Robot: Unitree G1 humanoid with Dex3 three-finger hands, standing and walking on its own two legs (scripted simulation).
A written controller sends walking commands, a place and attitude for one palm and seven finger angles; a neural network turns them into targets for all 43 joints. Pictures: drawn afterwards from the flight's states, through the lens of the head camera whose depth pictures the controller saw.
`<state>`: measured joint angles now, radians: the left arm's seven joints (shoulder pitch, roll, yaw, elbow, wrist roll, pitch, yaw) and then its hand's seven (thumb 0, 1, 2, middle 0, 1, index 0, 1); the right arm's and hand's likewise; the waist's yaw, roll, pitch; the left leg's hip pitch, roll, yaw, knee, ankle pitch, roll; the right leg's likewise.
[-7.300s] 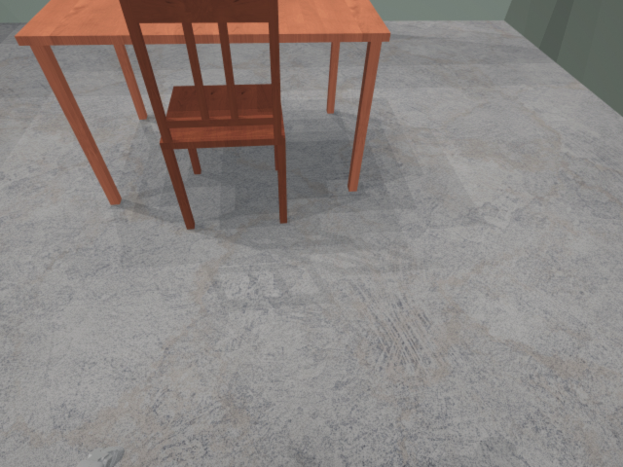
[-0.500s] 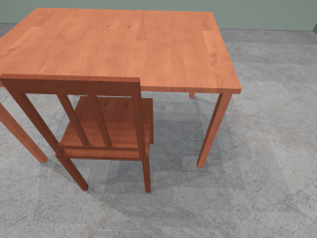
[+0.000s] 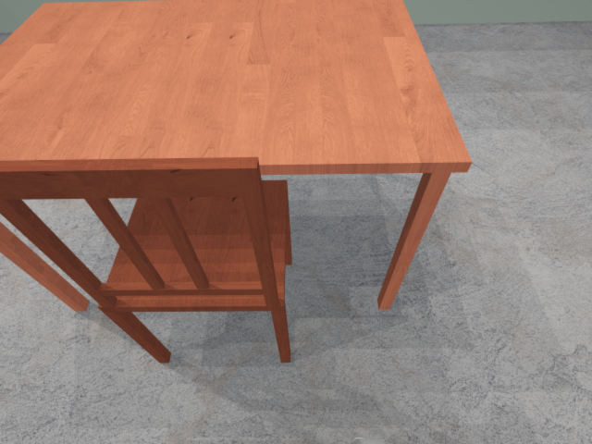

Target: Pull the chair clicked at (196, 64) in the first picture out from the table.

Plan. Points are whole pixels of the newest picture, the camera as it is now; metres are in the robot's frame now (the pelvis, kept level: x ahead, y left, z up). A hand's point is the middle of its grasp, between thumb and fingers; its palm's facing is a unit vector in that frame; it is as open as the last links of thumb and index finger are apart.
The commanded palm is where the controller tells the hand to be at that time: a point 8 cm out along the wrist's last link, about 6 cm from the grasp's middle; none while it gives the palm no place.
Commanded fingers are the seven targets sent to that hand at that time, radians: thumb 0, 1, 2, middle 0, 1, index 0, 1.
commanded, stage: come to a stop and stand still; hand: left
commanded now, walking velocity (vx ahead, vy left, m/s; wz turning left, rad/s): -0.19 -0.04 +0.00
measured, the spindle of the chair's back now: (131, 248) +0.44 +0.33 -0.08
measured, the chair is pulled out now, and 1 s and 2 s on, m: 0.00 0.00 0.00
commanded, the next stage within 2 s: look again from close up in 0.80 s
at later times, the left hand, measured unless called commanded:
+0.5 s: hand out of the picture +0.02 +0.21 -0.17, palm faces +0.02 -0.98 -0.21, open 7.3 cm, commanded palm none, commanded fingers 0.00 0.90 0.90 -0.20 -0.30 -0.20 -0.30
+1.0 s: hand out of the picture -0.02 +0.21 -0.16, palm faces +0.02 -0.98 -0.22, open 7.4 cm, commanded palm none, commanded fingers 0.00 0.90 0.90 -0.20 -0.30 -0.20 -0.30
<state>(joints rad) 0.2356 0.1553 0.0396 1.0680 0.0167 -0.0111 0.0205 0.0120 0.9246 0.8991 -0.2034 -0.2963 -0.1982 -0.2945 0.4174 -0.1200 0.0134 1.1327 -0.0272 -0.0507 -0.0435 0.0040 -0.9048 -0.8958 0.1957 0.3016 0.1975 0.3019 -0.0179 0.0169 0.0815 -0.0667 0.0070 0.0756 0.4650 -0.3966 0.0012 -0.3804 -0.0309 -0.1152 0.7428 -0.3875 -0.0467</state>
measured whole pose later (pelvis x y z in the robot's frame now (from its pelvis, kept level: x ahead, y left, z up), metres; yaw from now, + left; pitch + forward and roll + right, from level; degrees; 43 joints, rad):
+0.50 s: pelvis -0.02 +0.03 +0.00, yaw -1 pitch -3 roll +0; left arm 0.28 0.17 0.01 1.01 0.02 0.03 0.04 0.00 0.91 0.90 -0.21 -0.30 -0.20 -0.29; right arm 0.27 -0.19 -0.04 0.96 -0.02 0.02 -0.02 0.01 -0.92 -0.90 0.19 0.30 0.20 0.30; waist 0.00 0.00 0.00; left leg -0.27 0.01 0.09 0.62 -0.30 0.03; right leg -0.32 -0.03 -0.08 0.62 -0.28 -0.03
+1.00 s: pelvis -0.01 +0.04 +0.00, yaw +0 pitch +0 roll +1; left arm 0.33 0.13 -0.01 1.06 0.02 0.00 0.02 0.00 0.90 0.90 -0.20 -0.30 -0.20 -0.29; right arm 0.30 -0.19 0.00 1.04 -0.02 0.00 -0.01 0.01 -0.91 -0.90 0.20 0.30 0.20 0.30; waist 0.01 0.03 0.01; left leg -0.25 -0.04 0.11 0.47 -0.22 0.05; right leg -0.34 -0.02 0.04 0.54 -0.20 0.00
